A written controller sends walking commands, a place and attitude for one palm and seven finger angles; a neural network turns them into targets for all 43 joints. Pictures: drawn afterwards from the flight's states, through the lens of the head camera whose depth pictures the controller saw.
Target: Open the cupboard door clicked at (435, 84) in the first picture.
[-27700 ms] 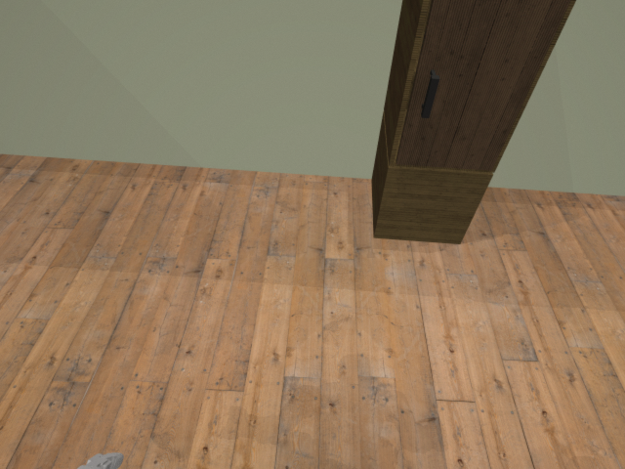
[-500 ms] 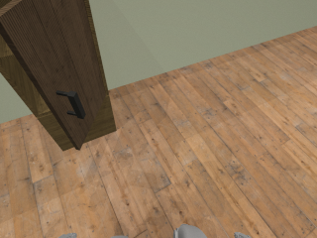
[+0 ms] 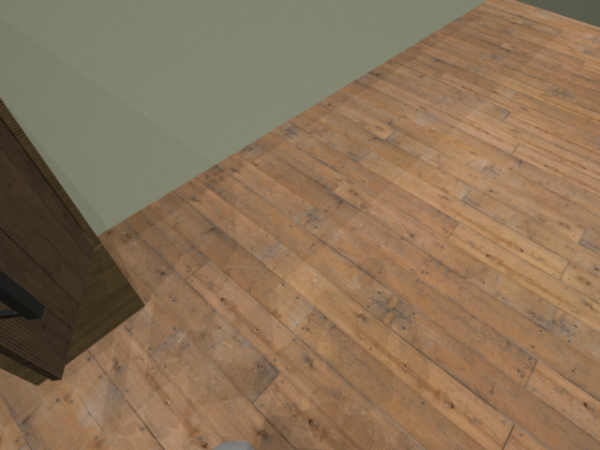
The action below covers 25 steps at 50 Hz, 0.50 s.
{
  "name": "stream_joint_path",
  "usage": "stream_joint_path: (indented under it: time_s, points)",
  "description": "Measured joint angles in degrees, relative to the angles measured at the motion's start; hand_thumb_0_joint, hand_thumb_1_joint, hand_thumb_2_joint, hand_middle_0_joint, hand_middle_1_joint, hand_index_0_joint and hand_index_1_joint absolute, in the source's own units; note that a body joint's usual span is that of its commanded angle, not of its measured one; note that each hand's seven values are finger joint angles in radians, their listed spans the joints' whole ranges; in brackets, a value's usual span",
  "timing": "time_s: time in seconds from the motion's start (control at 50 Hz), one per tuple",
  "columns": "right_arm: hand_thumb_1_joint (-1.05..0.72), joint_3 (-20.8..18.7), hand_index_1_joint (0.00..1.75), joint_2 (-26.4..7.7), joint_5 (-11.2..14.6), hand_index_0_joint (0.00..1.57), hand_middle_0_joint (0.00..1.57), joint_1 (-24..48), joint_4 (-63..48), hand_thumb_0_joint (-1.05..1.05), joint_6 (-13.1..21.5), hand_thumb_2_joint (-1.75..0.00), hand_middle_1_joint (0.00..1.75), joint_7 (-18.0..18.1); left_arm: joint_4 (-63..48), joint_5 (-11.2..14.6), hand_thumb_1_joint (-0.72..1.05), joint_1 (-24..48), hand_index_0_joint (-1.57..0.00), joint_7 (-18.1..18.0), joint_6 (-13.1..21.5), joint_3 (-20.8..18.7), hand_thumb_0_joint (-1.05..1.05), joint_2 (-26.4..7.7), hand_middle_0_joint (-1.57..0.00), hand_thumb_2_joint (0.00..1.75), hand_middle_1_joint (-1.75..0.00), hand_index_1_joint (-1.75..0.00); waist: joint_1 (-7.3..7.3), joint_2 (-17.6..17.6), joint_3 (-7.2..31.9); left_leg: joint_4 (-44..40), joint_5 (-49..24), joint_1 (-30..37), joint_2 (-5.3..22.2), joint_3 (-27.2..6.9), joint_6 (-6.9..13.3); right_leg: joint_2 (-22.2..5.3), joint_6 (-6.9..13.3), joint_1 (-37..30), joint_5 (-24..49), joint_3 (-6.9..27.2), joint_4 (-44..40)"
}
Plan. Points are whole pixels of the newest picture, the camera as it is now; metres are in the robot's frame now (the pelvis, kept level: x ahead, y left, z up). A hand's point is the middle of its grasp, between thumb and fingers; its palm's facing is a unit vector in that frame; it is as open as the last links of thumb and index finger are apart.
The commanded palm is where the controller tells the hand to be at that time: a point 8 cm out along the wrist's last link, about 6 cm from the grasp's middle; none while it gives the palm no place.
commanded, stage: walk to a spot facing it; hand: left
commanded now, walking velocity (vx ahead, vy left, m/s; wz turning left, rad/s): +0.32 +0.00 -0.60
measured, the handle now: (0, 298) +0.31 +0.49 -0.06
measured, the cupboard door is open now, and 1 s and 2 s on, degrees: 51 51 51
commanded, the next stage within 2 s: turn to face it in 1.44 s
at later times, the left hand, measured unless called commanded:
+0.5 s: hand (276, 305) +0.38 +0.07 -0.17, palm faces -0.39 -0.91 -0.14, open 7.4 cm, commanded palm none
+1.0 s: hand (286, 299) +0.40 +0.05 -0.18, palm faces -0.30 -0.94 -0.17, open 7.3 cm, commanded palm none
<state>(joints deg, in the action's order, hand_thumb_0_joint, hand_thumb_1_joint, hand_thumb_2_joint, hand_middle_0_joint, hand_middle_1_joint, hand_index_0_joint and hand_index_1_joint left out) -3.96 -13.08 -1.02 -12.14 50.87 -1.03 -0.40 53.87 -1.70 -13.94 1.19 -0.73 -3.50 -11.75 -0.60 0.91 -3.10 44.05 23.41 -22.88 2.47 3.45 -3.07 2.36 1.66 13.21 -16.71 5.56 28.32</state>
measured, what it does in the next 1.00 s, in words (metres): walks ahead, turning right: left foot, then right foot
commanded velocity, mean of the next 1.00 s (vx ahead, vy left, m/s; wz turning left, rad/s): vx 0.36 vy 0.00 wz -0.29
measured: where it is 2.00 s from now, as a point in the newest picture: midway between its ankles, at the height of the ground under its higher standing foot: (395, 287)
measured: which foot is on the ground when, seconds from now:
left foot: up 0.00-0.02, down 0.04-0.52, up 0.54-1.00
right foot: down 0.00-0.04, up 0.06-0.50, down 0.52-1.00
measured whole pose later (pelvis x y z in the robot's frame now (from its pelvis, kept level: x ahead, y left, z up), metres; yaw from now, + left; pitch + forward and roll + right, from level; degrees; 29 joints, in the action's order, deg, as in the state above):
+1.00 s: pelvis +0.42 -0.13 -0.01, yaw -24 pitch +1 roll +0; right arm -2.6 -10.0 -0.8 -0.6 54.5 1.7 -1.1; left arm 64.8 -0.9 -25.8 -0.8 4.6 -1.6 -8.4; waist -3.3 1.1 -3.8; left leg 39.7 11.5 -30.8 2.7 6.4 0.0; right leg 3.8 4.2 -5.9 -24.1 -0.6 17.9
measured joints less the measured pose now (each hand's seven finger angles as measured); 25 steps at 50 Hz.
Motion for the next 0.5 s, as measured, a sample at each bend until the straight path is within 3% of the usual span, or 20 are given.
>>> stream_joint_path:
  time_s: [0.04, 0.1, 0.16, 0.24, 0.3, 0.38, 0.46, 0.5]
  points:
    - [-0.91, 0.54, 0.3, 0.39, 0.03, 0.2, 0.2, -0.53, -0.97, 0.01, 1.54, -0.9, 0.3, 0.2, 0.38, 0.13, 0.9, -1.32, -0.2, 0.22, -0.23, -0.32, 0.01, -0.09, -0.2, 0.89, -0.3, -0.3, -0.08, 0.26, 0.98, -9.1, -1.29, 4.12, -0.41, 0.35, 0.51, 0.65, -0.32, 0.64, -2.14, 1.19, 2.43]
    - [-0.91, 1.55, 0.3, 1.42, -0.85, 0.2, 0.2, -1.63, -1.28, 0.01, 3.78, -0.89, 0.3, 1.05, 1.5, 0.17, 0.91, -1.43, -0.2, 0.74, -1.17, -0.98, 0.01, -0.51, -0.2, 0.89, -0.3, -0.3, 0.56, 0.83, 1.28, -9.36, -4.48, 5.43, 0.14, 2.47, 4.19, 0.49, 0.13, 7.22, -9.93, -0.69, 19.13]
    - [-0.91, 2.58, 0.3, 3.01, -0.95, 0.2, 0.21, -4.76, -0.25, 0.0, 4.46, -0.89, 0.3, 1.39, 1.81, -0.5, 0.91, 0.09, -0.2, 1.61, -0.9, -1.49, 0.01, -1.41, -0.2, 0.9, -0.3, -0.3, 0.72, 1.61, 1.07, -13.79, -4.46, 9.82, 0.78, 4.73, 4.72, -1.89, -0.55, 15.03, -4.09, -4.49, 34.83]
    - [-0.91, 3.55, 0.3, 4.68, -0.58, 0.21, 0.21, -9.17, 2.92, 0.0, 5.06, -0.89, 0.3, 1.97, 0.53, -0.32, 0.91, 2.85, -0.2, 1.89, -0.52, -1.64, 0.01, -1.67, -0.2, 0.9, -0.3, -0.3, 0.5, 1.43, 0.2, -20.44, -5.36, 15.73, 1.75, 7.76, 3.94, -4.52, -1.3, 22.54, 2.59, -6.74, 41.44]
    - [-0.91, 3.9, 0.3, 5.61, -0.57, 0.21, 0.21, -12.26, 5.41, 0.0, 5.09, -0.89, 0.3, 2.1, 0.04, -0.22, 0.91, 5.36, -0.2, 1.87, -0.68, -1.45, 0.01, -1.37, -0.19, 0.9, -0.3, -0.3, 1.11, 1.07, -0.69, -23.01, -4.53, 19.22, 2.36, 9.99, 3.43, -5.57, -1.4, 25.54, 5.57, -7.96, 38.84]
    - [-0.91, 4.09, 0.3, 6.35, -0.79, 0.2, 0.2, -16.08, 8.19, 0.0, 4.8, -0.89, 0.3, 2.26, -0.02, -0.12, 0.91, 9.36, -0.19, 2.05, -0.93, -0.76, 0.01, -0.53, -0.19, 0.9, -0.29, -0.3, 2.78, 0.66, -2.22, -25.13, -2.54, 23.63, 2.65, 12.79, 2.2, -6.07, -0.75, 25.21, 8.16, -10.47, 27.51]
    - [-0.91, 4.14, 0.3, 6.56, -0.87, 0.2, 0.21, -19.1, 10.65, 0.01, 4.21, -0.89, 0.3, 2.17, -0.6, 0.1, 0.91, 13.24, -0.19, 2.07, -0.52, 0.07, 0.01, 0.43, -0.19, 0.9, -0.29, -0.3, 4.67, -0.33, -3.9, -24.1, 1.16, 27.01, 3.78, 15.0, 0.13, -3.94, 1.73, 20.81, 5.28, -13.33, 16.07]
    - [-0.91, 4.07, 0.3, 6.64, -0.65, 0.2, 0.21, -20.41, 12.09, 0.01, 3.62, -0.89, 0.3, 1.93, -1.24, 0.21, 0.91, 14.01, -0.19, 1.92, 0.54, 0.4, 0.01, 0.78, -0.19, 0.9, -0.3, -0.3, 4.93, -0.79, -4.22, -19.06, 4.06, 27.23, 5.34, 15.49, -0.81, -2.11, 3.44, 16.21, 3.56, -14.53, 11.37]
